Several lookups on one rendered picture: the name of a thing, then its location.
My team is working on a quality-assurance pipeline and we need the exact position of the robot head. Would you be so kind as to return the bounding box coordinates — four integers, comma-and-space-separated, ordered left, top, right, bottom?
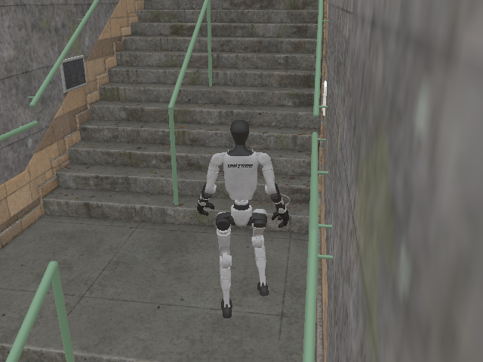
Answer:
227, 120, 254, 156

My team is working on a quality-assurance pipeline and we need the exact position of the robot left forearm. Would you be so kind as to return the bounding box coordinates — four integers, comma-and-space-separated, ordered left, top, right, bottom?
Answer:
198, 183, 212, 206

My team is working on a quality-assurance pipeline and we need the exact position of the right robot upper arm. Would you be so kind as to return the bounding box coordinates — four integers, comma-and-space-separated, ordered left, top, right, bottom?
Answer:
256, 152, 277, 195

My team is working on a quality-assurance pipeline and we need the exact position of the robot right foot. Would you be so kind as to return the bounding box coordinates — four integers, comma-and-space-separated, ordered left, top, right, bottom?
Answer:
257, 282, 269, 296

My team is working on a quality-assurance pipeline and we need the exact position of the left robot hand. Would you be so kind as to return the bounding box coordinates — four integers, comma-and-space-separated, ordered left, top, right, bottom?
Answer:
197, 202, 214, 216

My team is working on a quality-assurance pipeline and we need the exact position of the robot right forearm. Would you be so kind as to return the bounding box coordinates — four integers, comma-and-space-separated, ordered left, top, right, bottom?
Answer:
270, 183, 287, 213

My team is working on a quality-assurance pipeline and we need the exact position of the left robot upper arm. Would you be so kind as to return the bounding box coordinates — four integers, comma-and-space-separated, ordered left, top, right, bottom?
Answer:
205, 152, 225, 194

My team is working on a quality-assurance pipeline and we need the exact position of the right robot hand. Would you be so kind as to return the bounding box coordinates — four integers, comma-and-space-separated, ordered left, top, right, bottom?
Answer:
272, 210, 289, 228

